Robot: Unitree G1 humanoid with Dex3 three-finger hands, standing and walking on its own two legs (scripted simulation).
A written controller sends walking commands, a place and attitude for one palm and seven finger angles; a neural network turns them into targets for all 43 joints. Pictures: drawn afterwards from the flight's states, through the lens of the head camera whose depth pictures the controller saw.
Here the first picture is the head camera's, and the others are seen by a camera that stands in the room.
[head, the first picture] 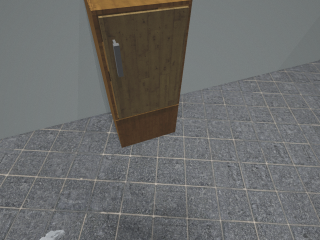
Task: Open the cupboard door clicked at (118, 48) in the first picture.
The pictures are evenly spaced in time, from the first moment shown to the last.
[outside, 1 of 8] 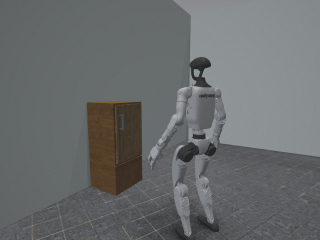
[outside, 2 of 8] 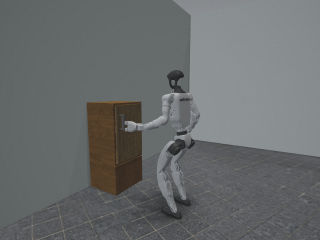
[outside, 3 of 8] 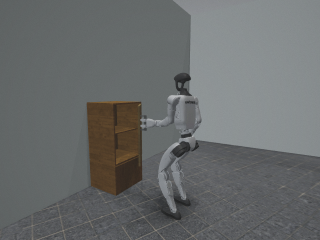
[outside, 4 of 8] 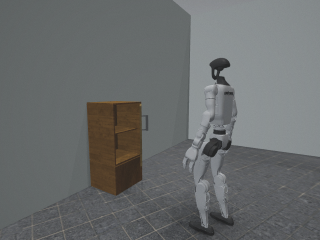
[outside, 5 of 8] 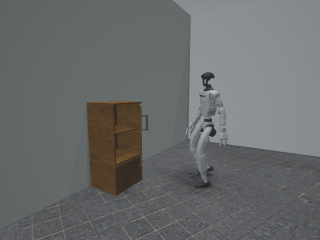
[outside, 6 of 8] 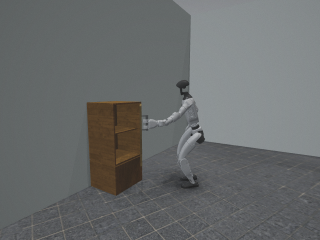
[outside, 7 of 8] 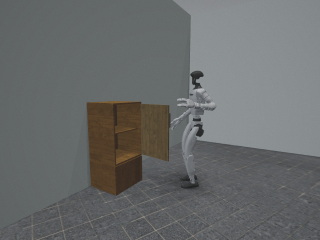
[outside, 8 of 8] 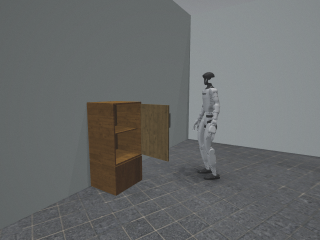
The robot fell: no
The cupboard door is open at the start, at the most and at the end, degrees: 0 84 83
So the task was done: yes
